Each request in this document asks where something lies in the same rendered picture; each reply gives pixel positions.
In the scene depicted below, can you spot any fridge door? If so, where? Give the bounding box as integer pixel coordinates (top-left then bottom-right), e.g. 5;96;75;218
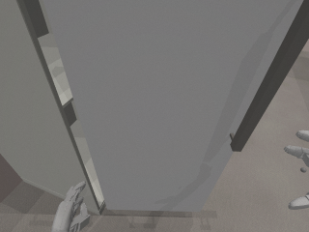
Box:
43;0;304;213

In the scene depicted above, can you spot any robot left hand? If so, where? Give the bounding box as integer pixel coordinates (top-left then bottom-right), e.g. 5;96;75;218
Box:
51;181;90;232

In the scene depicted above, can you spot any robot right hand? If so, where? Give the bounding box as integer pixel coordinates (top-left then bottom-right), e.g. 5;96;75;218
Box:
284;130;309;210

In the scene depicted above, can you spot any handle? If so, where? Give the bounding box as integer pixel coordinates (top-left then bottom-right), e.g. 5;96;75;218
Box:
230;0;309;152

